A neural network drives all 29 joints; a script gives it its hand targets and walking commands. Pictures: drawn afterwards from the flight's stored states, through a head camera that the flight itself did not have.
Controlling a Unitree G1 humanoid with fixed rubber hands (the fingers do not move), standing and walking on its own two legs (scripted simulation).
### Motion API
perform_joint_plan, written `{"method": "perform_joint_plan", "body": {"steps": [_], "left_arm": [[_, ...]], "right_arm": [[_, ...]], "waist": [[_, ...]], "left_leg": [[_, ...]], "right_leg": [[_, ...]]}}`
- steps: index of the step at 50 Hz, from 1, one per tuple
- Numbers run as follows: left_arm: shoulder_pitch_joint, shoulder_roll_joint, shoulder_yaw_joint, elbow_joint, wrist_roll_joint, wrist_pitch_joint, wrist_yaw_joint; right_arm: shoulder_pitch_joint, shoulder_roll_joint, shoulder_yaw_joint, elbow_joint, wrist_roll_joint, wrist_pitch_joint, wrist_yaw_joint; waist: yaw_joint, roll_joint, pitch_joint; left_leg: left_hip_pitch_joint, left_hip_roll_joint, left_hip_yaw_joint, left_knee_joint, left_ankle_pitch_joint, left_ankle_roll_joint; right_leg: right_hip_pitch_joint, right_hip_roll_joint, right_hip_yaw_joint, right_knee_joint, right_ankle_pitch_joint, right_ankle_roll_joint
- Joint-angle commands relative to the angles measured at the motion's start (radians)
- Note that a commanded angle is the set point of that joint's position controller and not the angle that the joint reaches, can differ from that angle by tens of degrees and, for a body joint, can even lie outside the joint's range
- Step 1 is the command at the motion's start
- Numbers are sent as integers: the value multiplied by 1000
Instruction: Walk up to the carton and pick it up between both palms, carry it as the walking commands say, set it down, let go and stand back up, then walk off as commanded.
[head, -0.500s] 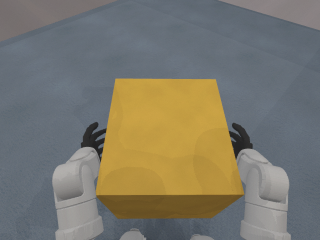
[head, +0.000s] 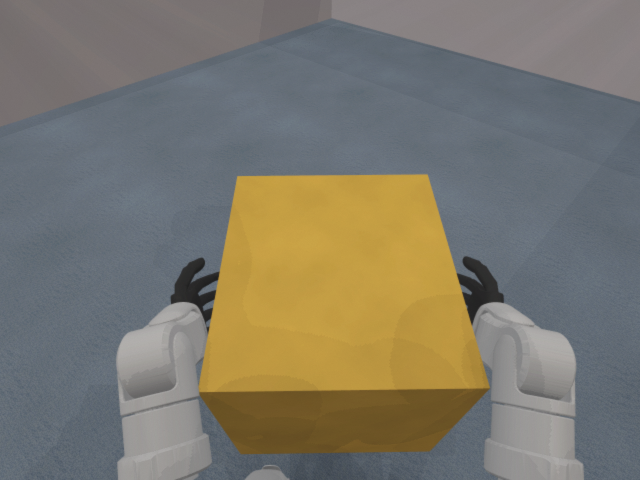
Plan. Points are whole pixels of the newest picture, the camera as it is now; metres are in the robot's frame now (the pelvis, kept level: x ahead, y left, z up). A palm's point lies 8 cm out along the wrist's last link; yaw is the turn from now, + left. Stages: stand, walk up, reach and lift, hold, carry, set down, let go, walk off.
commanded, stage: carry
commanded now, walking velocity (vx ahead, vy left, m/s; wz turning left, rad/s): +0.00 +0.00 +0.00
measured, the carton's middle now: (334, 314) +0.32 +0.00 +0.04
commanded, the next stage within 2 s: hold in 1.36 s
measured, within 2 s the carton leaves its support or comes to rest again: neither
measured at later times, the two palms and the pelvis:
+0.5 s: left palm (177, 342) +0.26 +0.19 +0.08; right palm (473, 345) +0.25 -0.16 +0.07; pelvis -0.03 +0.01 +0.00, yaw +0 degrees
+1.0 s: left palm (178, 359) +0.24 +0.19 +0.06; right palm (474, 360) +0.24 -0.15 +0.06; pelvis -0.03 +0.02 +0.00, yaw +0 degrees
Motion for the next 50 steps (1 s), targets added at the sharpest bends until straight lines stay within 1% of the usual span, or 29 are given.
{"method": "perform_joint_plan", "body": {"steps": [1,4,5,6,7,8,10,11,12,14,15,16,18,21,22,23,24,25,26,29,31,33,35,39,41,44,45,46,50], "left_arm": [[-873,-818,-794,-136,-235,-50,-123],[-877,-785,-761,-78,-211,-59,-98],[-827,-792,-761,-80,-201,-54,-92],[-842,-781,-747,-39,-192,-51,-92],[-874,-795,-762,-77,-199,-62,-89],[-895,-820,-772,-88,-223,-69,-90],[-854,-829,-771,-79,-244,-76,-95],[-797,-833,-757,-71,-242,-70,-102],[-749,-832,-759,-72,-239,-67,-111],[-768,-827,-776,-139,-266,-73,-118],[-874,-833,-784,-137,-273,-87,-119],[-765,-851,-793,-136,-258,-74,-119],[-880,-813,-743,-69,-230,-110,-136],[-674,-871,-761,-142,-237,-126,-158],[-578,-916,-805,-215,-261,-109,-158],[-722,-907,-818,-219,-273,-111,-153],[-493,-928,-836,-266,-265,-87,-158],[-465,-927,-827,-235,-247,-70,-160],[-750,-882,-829,-207,-257,-84,-154],[-781,-834,-820,-148,-251,-74,-140],[-689,-824,-815,-157,-237,-65,-136],[-521,-872,-836,-225,-257,-44,-145],[-666,-852,-846,-245,-268,-47,-141],[-439,-889,-847,-277,-260,-21,-159],[-427,-916,-856,-323,-279,-21,-165],[-403,-769,-729,-75,-177,-57,-179],[-489,-805,-785,-161,-211,-79,-181],[-541,-744,-722,-29,-166,-117,-184],[-604,-846,-856,-277,-251,-167,-179]], "right_arm": [[-836,787,709,-89,208,-47,105],[-819,773,671,6,208,-47,98],[-761,770,652,30,199,-45,99],[-794,736,640,57,180,-46,95],[-815,756,648,50,190,-52,101],[-810,787,652,63,193,-51,101],[-749,808,646,70,185,-51,98],[-726,810,652,43,184,-48,93],[-675,806,652,33,172,-47,92],[-623,814,669,-3,151,-54,84],[-742,808,680,-15,148,-63,83],[-623,799,667,-10,138,-48,88],[-843,791,670,-3,165,-91,98],[-694,858,732,-129,202,-108,110],[-621,894,782,-219,238,-90,115],[-753,878,773,-225,245,-96,111],[-509,900,778,-249,243,-74,121],[-518,882,774,-252,240,-61,125],[-824,848,781,-236,252,-78,121],[-803,797,767,-149,219,-63,110],[-696,789,751,-136,208,-54,112],[-490,832,753,-172,206,-30,122],[-597,825,739,-150,209,-29,125],[-439,845,775,-254,217,-11,134],[-484,860,803,-359,249,-16,136],[-470,719,675,-132,148,-53,143],[-538,759,724,-192,177,-70,149],[-587,700,651,-63,131,-109,150],[-588,829,778,-226,229,-142,163]], "waist": [[-23,-191,-367],[-39,-15,-381],[-38,196,-382],[-23,296,-374],[-6,306,-343],[7,282,-366],[20,236,-401],[15,201,-406],[2,84,-410],[-10,-167,-424],[-12,-224,-374],[-8,-191,-346],[-18,-162,-338],[-22,-126,-407],[-17,-71,-468],[-12,-6,-489],[-11,43,-496],[-11,60,-470],[-11,56,-436],[-8,2,-384],[-11,33,-353],[-11,23,-372],[-12,46,-381],[-12,-11,-356],[-12,-23,-405],[-12,14,-438],[-10,-6,-424],[-14,8,-418],[-17,43,-446]], "left_leg": [[398,-69,96,86,-168,47],[405,-44,78,-16,-246,68],[290,63,-64,-191,-359,92],[50,193,-208,-426,-525,142],[-93,275,-275,-551,-676,148],[-144,246,-183,-547,-612,126],[-23,166,-59,-455,-466,39],[98,135,-22,-314,-383,50],[258,63,15,-170,-272,61],[197,-17,64,62,-116,33],[164,-29,76,126,-95,20],[186,-52,79,187,-77,11],[265,-42,86,110,-11,35],[328,-11,61,-122,123,50],[387,30,23,-114,278,59],[413,57,-15,-112,304,65],[400,80,-67,-142,228,74],[386,98,-101,-190,73,67],[346,96,-97,-209,-66,75],[280,65,-56,-228,-193,65],[286,62,-69,-232,-210,55],[306,57,-61,-209,-173,51],[300,63,-66,-211,-176,55],[311,34,-19,-159,-86,42],[361,41,-2,-140,50,40],[369,76,-37,-174,51,59],[365,78,-34,-174,25,58],[351,82,-39,-182,46,54],[380,85,-52,-198,-10,50]], "right_leg": [[-224,-191,212,-383,-501,-70],[-257,-50,53,-118,-444,-38],[-184,37,-33,144,-385,-18],[-3,102,-88,422,-285,-5],[94,87,-83,555,-239,-4],[190,53,-73,560,-214,-14],[209,38,-113,235,-272,-42],[161,17,-95,23,-284,-49],[70,52,-69,-164,-335,-54],[111,-153,249,-312,-278,-123],[35,-233,332,-355,-283,-139],[-53,-273,365,-382,-308,-169],[-56,-227,269,-346,-134,-121],[81,-149,156,-182,236,-71],[87,-134,137,-127,276,-58],[56,-110,120,-122,116,-51],[45,-81,105,-121,-32,-53],[10,-64,105,-115,-186,-51],[-7,-64,114,-167,-285,-59],[-22,-42,103,-199,-339,-78],[-69,-44,116,-209,-385,-76],[-68,-52,119,-220,-362,-73],[-48,-38,112,-210,-332,-77],[-72,-74,142,-265,-346,-76],[-31,-103,150,-237,-146,-78],[11,-76,116,-183,-87,-70],[4,-88,134,-204,-100,-76],[22,-82,130,-193,-90,-79],[-7,-77,127,-180,-151,-75]]}}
